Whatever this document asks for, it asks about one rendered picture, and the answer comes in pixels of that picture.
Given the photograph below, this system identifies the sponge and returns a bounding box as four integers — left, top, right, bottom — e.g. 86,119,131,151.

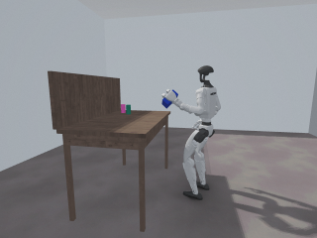
161,90,178,108

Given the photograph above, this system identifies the table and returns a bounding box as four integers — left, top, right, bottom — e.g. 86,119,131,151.
48,70,170,232

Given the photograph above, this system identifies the left robot forearm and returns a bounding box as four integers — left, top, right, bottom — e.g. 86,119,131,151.
173,98,202,114

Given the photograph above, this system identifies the right robot shin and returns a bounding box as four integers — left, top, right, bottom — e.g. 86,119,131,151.
194,154,206,185

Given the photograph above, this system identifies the robot left upper arm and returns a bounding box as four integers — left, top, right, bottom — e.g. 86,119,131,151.
194,87,206,116

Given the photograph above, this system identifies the left robot hand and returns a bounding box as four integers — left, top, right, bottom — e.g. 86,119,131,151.
161,89,177,104

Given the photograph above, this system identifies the right robot hand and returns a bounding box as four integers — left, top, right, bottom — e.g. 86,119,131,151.
192,119,202,131

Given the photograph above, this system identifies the robot left thigh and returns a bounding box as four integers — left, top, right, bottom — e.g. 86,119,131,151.
183,129,206,167

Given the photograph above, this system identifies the robot right upper arm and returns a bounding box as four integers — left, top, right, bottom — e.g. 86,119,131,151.
214,86,221,112

